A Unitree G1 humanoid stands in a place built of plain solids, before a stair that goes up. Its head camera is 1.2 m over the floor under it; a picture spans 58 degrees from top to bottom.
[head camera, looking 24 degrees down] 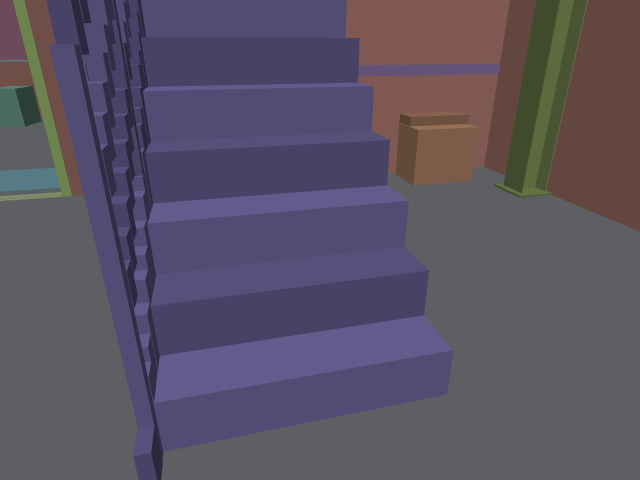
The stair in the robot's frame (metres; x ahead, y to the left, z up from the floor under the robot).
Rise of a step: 0.21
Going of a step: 0.23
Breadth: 1.07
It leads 14 degrees to the left of straight ahead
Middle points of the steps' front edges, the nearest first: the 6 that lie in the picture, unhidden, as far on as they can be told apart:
1.12 0.04 0.21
1.35 0.09 0.41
1.57 0.15 0.62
1.79 0.21 0.83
2.01 0.26 1.04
2.23 0.32 1.24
